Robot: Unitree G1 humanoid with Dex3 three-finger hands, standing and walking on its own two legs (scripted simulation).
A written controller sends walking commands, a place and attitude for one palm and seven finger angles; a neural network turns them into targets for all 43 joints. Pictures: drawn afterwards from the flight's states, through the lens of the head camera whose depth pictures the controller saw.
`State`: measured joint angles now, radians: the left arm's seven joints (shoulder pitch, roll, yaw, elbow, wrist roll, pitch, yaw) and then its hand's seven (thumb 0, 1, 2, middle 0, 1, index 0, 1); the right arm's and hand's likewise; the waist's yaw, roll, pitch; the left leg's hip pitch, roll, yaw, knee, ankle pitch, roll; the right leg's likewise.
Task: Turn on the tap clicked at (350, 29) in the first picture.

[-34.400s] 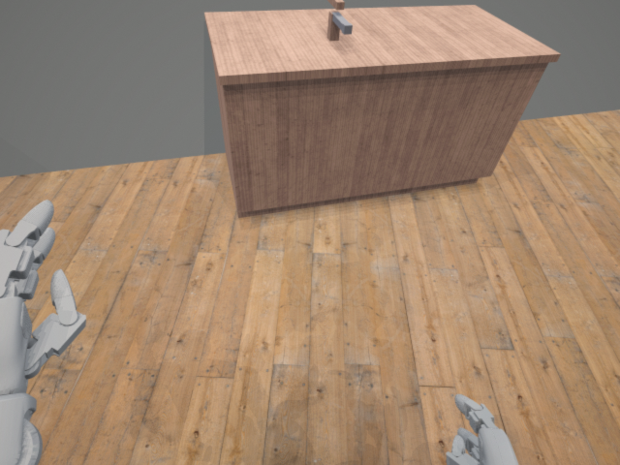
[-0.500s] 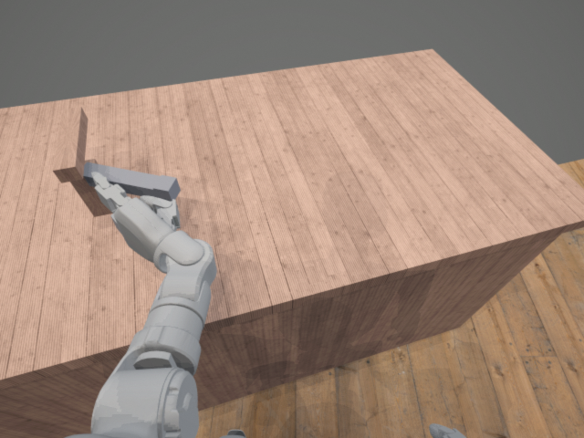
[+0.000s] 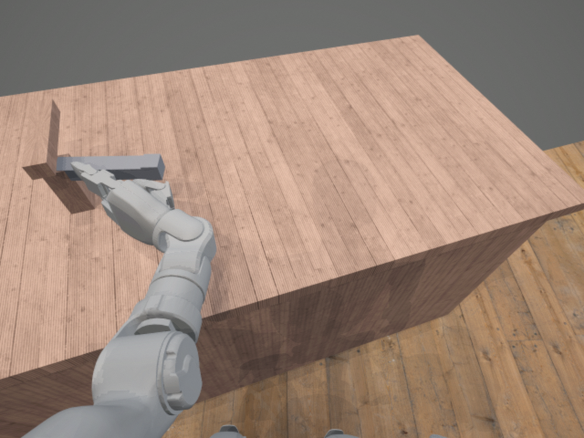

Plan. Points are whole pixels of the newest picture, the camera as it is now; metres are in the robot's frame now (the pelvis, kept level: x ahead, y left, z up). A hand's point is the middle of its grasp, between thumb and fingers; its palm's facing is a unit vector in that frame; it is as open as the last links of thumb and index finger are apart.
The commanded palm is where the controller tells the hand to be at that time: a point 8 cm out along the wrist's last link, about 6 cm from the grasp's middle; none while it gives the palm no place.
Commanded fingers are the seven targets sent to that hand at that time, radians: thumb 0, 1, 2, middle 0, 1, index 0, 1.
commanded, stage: push the lever round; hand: left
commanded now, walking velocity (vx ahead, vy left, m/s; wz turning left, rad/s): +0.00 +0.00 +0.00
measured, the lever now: (153, 167) +0.49 +0.20 +0.08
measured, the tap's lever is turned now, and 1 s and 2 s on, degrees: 75 86 85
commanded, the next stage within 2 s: lift the hand up off the lever in 0.22 s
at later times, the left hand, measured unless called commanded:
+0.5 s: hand (172, 172) +0.49 +0.17 +0.07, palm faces +0.80 -0.59 -0.13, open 8.2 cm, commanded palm +0.43 +0.18 +0.08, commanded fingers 0.00 0.90 0.90 -0.15 -0.15 -0.15 -0.15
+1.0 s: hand (156, 172) +0.47 +0.19 +0.09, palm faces +0.79 -0.60 -0.11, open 7.8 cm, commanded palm +0.42 +0.19 +0.10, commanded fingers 0.00 0.90 0.90 -0.15 -0.15 -0.15 -0.15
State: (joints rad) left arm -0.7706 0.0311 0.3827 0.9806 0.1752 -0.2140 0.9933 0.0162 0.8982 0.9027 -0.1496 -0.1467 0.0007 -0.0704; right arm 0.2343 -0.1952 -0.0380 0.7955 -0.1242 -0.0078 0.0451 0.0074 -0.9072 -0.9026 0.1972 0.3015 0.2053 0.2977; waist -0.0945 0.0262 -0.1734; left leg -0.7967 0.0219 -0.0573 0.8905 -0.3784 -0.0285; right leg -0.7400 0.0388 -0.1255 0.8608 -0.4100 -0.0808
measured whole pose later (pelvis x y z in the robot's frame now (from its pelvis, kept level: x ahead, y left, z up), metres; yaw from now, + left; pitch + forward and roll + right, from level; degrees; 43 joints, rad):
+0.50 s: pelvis +0.01 +0.01 +0.00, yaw -1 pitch +18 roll -1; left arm -0.84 0.06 0.42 1.04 0.20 -0.21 0.99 0.02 0.91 0.94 -0.15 -0.15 -0.05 -0.11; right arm 0.29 -0.20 -0.04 0.79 -0.13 -0.01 0.07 0.01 -0.91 -0.90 0.20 0.30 0.20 0.30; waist -0.12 0.03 -0.19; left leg -0.81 0.02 -0.04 0.88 -0.39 -0.02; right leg -0.76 0.04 -0.11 0.85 -0.41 -0.07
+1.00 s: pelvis +0.02 +0.01 +0.01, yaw -1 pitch +15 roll -1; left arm -0.72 0.03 0.37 0.87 0.15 -0.12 0.94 0.02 0.90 0.90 -0.15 -0.15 -0.15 -0.15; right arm 0.27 -0.20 -0.05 0.78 -0.12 -0.01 0.08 0.01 -0.91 -0.90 0.20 0.30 0.20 0.30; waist -0.09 0.03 -0.18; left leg -0.71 0.02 -0.03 0.83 -0.39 -0.01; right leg -0.65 0.04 -0.10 0.79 -0.40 -0.06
